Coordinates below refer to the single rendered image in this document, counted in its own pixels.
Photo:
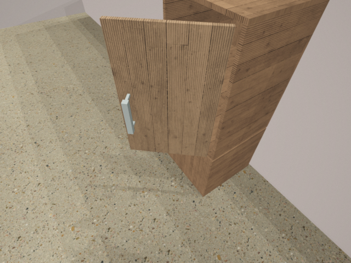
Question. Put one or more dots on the handle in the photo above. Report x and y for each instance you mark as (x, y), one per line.
(128, 115)

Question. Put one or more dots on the cupboard door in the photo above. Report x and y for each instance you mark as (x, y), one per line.
(174, 71)

